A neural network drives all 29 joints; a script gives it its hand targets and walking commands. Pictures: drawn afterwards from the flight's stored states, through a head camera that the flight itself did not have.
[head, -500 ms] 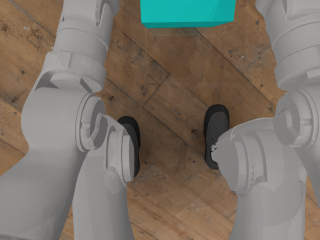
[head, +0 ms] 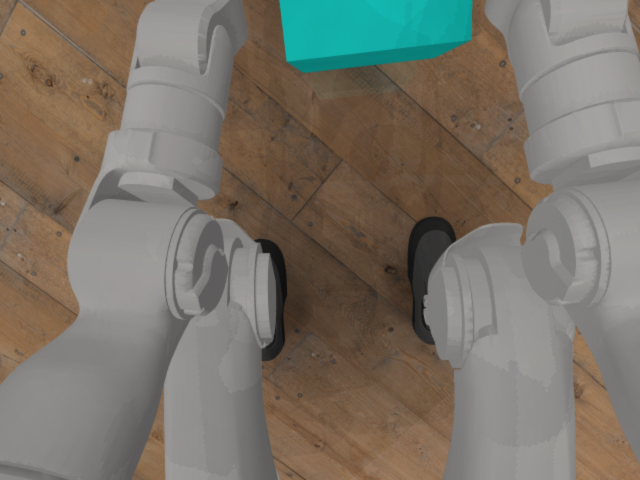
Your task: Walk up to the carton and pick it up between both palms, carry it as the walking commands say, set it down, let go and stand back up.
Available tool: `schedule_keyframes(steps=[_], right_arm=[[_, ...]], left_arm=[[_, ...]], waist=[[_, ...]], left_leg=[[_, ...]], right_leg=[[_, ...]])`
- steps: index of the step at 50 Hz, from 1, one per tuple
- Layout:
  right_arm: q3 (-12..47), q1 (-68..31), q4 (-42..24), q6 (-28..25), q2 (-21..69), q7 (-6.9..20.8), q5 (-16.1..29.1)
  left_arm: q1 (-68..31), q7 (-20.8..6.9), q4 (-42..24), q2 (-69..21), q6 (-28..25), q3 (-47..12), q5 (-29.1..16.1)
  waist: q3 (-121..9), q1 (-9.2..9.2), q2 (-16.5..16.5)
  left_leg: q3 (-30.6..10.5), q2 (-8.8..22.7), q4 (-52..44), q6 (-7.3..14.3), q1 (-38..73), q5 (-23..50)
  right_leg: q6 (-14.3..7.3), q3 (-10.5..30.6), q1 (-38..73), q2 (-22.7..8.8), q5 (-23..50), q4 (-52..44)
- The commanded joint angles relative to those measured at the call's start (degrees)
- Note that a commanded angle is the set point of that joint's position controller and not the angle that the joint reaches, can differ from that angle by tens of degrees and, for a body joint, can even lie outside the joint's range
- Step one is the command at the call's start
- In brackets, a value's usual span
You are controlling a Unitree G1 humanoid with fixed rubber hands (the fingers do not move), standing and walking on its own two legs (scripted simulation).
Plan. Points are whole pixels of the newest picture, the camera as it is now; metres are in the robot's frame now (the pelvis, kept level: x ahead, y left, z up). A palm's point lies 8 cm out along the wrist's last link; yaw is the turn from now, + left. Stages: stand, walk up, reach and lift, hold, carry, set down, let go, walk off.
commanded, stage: reach and lift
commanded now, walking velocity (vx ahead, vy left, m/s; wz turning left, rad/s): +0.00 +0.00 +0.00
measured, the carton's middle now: out of the picture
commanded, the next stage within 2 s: none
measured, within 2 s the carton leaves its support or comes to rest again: neither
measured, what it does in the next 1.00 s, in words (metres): rises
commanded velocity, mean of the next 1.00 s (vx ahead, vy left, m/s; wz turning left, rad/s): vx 0.00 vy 0.00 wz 0.00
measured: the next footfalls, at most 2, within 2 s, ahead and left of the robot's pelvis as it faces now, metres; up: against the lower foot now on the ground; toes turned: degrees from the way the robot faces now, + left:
none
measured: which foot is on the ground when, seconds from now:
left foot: down 0.00-1.00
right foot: down 0.00-1.00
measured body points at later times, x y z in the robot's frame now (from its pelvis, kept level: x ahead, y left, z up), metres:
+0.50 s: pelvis -0.01 +0.01 +0.04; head +0.34 +0.01 +0.31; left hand +0.54 +0.13 -0.09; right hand +0.55 -0.12 -0.09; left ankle +0.12 +0.15 -0.34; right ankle +0.15 -0.13 -0.34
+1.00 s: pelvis -0.02 +0.00 +0.08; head +0.31 +0.01 +0.37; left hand +0.53 +0.13 -0.02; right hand +0.54 -0.12 -0.02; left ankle +0.12 +0.15 -0.34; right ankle +0.15 -0.13 -0.34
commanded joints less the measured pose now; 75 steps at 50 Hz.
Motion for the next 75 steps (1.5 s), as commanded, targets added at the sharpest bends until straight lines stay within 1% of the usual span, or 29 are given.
schedule_keyframes(steps=[1, 4, 10, 11, 17, 23, 25, 28, 29, 33, 34, 36, 41, 43, 46, 48, 49, 50, 54, 59, 63, 64, 65, 66, 68, 70, 71, 72, 75], right_arm=[[15.6, -37.1, -19.3, -2.6, 72.8, 22.5, 4.0], [13.9, -34.0, -17.7, -2.2, 74.0, 22.6, 1.4], [14.9, -30.3, -19.7, -1.7, 76.0, 22.3, -0.1], [14.7, -30.1, -18.7, -1.6, 76.5, 22.2, -0.5], [17.9, -36.2, -26.8, -1.7, 75.1, 21.3, 1.4], [13.5, -31.8, -20.6, 0.5, 76.4, 21.8, -2.8], [12.4, -31.5, -18.5, 1.1, 76.7, 22.3, -3.3], [14.9, -31.7, -23.4, 1.5, 78.3, 22.1, -2.6], [16.8, -32.9, -26.7, 1.5, 78.9, 21.9, -1.4], [16.2, -29.5, -25.4, 2.8, 79.0, 21.9, -3.0], [15.3, -28.5, -23.7, 2.8, 79.3, 22.1, -3.3], [15.4, -28.1, -24.6, 3.1, 78.7, 22.2, -4.1], [18.2, -29.2, -28.0, 3.5, 81.0, 22.1, -2.5], [18.9, -31.5, -28.8, 3.8, 80.8, 22.3, -1.3], [18.7, -29.7, -28.5, 4.5, 81.8, 22.2, -1.7], [17.4, -29.3, -25.9, 4.4, 80.3, 22.4, -2.8], [18.0, -29.6, -26.6, 4.4, 81.4, 22.5, -2.2], [16.5, -28.1, -25.0, 4.4, 81.4, 22.6, -3.3], [19.8, -29.5, -29.1, 4.5, 83.1, 22.3, -1.4], [19.2, -27.8, -28.1, 5.1, 82.8, 22.1, -2.3], [17.6, -27.7, -25.9, 5.1, 82.1, 22.6, -2.6], [18.8, -28.0, -26.9, 5.0, 83.3, 22.7, -2.0], [17.9, -27.1, -26.3, 5.2, 83.3, 22.8, -2.8], [18.8, -28.1, -27.5, 5.2, 84.3, 22.6, -2.4], [18.4, -26.8, -27.4, 5.5, 83.0, 22.6, -3.0], [20.4, -26.7, -29.7, 5.2, 84.7, 22.7, -1.3], [18.4, -24.9, -26.8, 5.7, 83.4, 23.0, -2.8], [19.5, -25.5, -28.6, 5.2, 83.5, 22.9, -1.6], [20.0, -25.8, -28.6, 5.6, 83.8, 22.8, -1.6]], left_arm=[[-41.4, -21.8, -16.6, -61.7, -3.7, -16.3, -4.3], [-37.2, -22.8, -12.7, -63.6, -2.7, -15.3, -2.5], [-38.8, -22.6, -15.8, -65.7, -2.9, -18.6, -2.9], [-40.0, -22.6, -17.1, -65.1, -3.4, -18.3, -3.3], [-45.7, -20.9, -22.8, -66.0, -3.3, -22.8, -5.4], [-43.2, -20.4, -18.5, -69.0, -1.1, -20.6, -3.0], [-41.1, -20.4, -16.4, -69.2, -0.8, -19.4, -2.1], [-42.2, -20.1, -21.0, -70.9, -0.6, -21.5, -3.9], [-42.2, -19.9, -22.6, -71.4, -0.4, -23.1, -4.7], [-39.4, -19.6, -20.3, -72.7, 0.7, -22.5, -3.1], [-37.8, -19.6, -19.1, -72.7, 1.0, -22.0, -2.2], [-36.5, -20.0, -18.4, -73.9, 1.3, -21.7, -2.4], [-37.3, -19.6, -21.2, -74.9, 1.3, -23.2, -3.6], [-36.9, -19.4, -20.2, -74.3, 1.8, -22.9, -3.3], [-38.4, -19.2, -22.7, -74.5, 1.9, -23.9, -3.9], [-35.0, -19.5, -16.9, -75.9, 2.6, -21.4, -2.7], [-33.4, -19.5, -17.2, -75.9, 2.4, -20.9, -2.2], [-35.1, -19.6, -17.6, -76.8, 2.4, -21.2, -2.5], [-35.5, -19.7, -21.2, -76.6, 2.4, -23.2, -3.7], [-37.2, -19.6, -22.4, -76.0, 2.5, -24.1, -4.5], [-32.0, -19.8, -16.6, -77.8, 3.4, -21.8, -2.5], [-32.0, -19.7, -18.3, -77.9, 3.3, -22.9, -2.7], [-33.5, -19.6, -19.1, -78.9, 3.1, -22.9, -3.2], [-33.0, -19.7, -19.4, -77.4, 2.8, -22.9, -3.1], [-32.9, -19.8, -19.2, -78.2, 3.4, -23.0, -3.4], [-33.0, -19.4, -22.4, -79.0, 3.1, -25.0, -4.1], [-33.8, -19.3, -21.7, -78.5, 3.3, -25.0, -4.1], [-33.6, -19.3, -23.1, -79.2, 3.3, -26.0, -4.7], [-33.3, -19.2, -23.0, -77.8, 3.5, -25.8, -4.2]], waist=[[-118.3, 2.12, -4.4], [-116.5, 1.56, -3.3], [-123.1, 0.28, -1.5], [-122.7, 0.06, -3.6], [-134.5, -0.11, -1.1], [-126.3, -2.56, -0.9], [-123.3, -1.64, 0.2], [-133.2, -3.03, -1.0], [-137.9, -2.35, -1.0], [-134.4, -3.64, -1.2], [-132.3, -2.83, 0.5], [-132.9, -3.73, -0.5], [-138.2, -3.07, -0.9], [-137.4, -1.56, -0.9], [-138.4, -2.76, -1.8], [-131.9, -3.28, -0.9], [-131.6, -1.90, -1.2], [-131.6, -3.49, -0.9], [-139.3, -1.89, -1.0], [-138.1, -4.10, -1.9], [-131.8, -2.80, 0.3], [-134.1, -1.92, 0.1], [-134.6, -3.59, -0.6], [-135.5, -2.50, -2.2], [-135.8, -4.44, -0.8], [-140.3, -2.78, -0.5], [-136.7, -4.97, -0.7], [-139.4, -4.29, 1.2], [-138.2, -3.80, 0.5]], left_leg=[[13.4, -7.6, -13.1, 3.9, 29.7, 19.5], [13.5, -7.7, -14.4, 3.8, 28.2, 16.6], [13.6, -8.4, -16.0, 3.2, 28.8, 18.0], [13.1, -8.4, -16.7, 3.4, 28.7, 17.3], [12.9, -8.8, -18.0, 3.4, 38.8, 20.6], [13.0, -9.0, -21.0, 3.3, 36.3, 10.7], [12.7, -9.1, -21.6, 3.3, 35.5, 9.8], [12.9, -9.9, -21.3, 3.0, 40.2, 15.9], [13.2, -10.1, -20.9, 3.0, 42.1, 17.9], [12.0, -10.1, -22.6, 3.3, 41.1, 16.5], [12.2, -10.1, -23.5, 3.3, 40.9, 15.5], [12.5, -10.3, -23.9, 3.1, 41.1, 14.8], [11.9, -10.5, -24.7, 3.3, 45.3, 17.8], [11.6, -10.6, -26.4, 3.8, 47.0, 16.6], [11.8, -10.7, -27.1, 3.8, 47.4, 15.2], [11.1, -10.3, -28.4, 3.6, 46.3, 12.5], [11.5, -10.5, -28.7, 3.8, 47.2, 13.6], [11.1, -10.4, -28.9, 3.7, 46.5, 12.4], [11.7, -10.6, -29.5, 3.7, 50.4, 15.3], [11.0, -10.7, -31.6, 3.8, 50.9, 14.5], [10.9, -10.2, -33.5, 3.6, 51.0, 10.2], [10.8, -10.5, -34.1, 3.7, 53.3, 12.2], [10.7, -10.5, -34.1, 3.5, 53.4, 12.2], [10.8, -10.6, -34.2, 3.9, 53.7, 12.8], [10.6, -10.3, -35.3, 3.6, 54.9, 12.1], [10.0, -10.7, -36.2, 3.6, 58.6, 15.2], [9.5, -10.3, -36.4, 3.4, 57.6, 13.2], [9.9, -10.5, -36.6, 3.1, 59.9, 15.5], [9.6, -10.4, -37.9, 3.4, 59.0, 14.4]], right_leg=[[-0.2, -7.9, 54.5, 6.7, 21.0, -9.0], [-0.3, -7.9, 54.1, 7.0, 18.2, -10.5], [-0.5, -6.7, 57.0, 7.3, 21.2, -12.6], [-0.1, -6.7, 56.8, 7.3, 20.2, -13.2], [0.0, -7.8, 60.4, 7.8, 21.2, -13.4], [-0.6, -8.3, 56.0, 8.0, 11.1, -16.9], [-0.6, -8.3, 53.5, 7.9, 9.3, -16.6], [0.0, -8.6, 59.4, 8.1, 15.5, -17.4], [-0.1, -8.2, 62.4, 8.4, 17.9, -17.3], [0.0, -8.3, 61.6, 8.4, 16.9, -18.4], [-0.1, -8.4, 59.8, 8.3, 15.8, -18.6], [-0.2, -8.0, 62.0, 8.2, 15.1, -20.1], [0.0, -8.1, 64.3, 8.5, 17.9, -20.2], [0.2, -7.9, 64.7, 8.3, 16.0, -21.1], [0.1, -7.6, 67.1, 8.4, 15.4, -22.4], [0.0, -7.9, 63.6, 8.1, 12.1, -23.6], [0.3, -7.3, 64.6, 8.1, 12.6, -24.2], [0.0, -7.4, 64.6, 8.2, 12.1, -24.4], [0.3, -7.0, 70.3, 8.1, 14.8, -25.5], [0.3, -7.2, 72.0, 8.0, 14.8, -27.2], [-0.3, -6.3, 69.2, 7.8, 9.4, -29.4], [0.1, -6.9, 70.6, 7.9, 11.2, -29.3], [-0.2, -6.8, 70.8, 8.1, 11.2, -29.6], [0.1, -6.7, 72.9, 7.9, 11.9, -30.0], [0.2, -7.0, 74.1, 7.7, 11.2, -31.3], [0.2, -6.8, 76.3, 8.0, 14.2, -31.5], [-0.2, -7.1, 72.9, 7.8, 12.4, -31.6], [-0.4, -6.7, 74.5, 8.0, 14.4, -32.0], [-0.1, -6.2, 76.7, 7.6, 13.8, -33.2]])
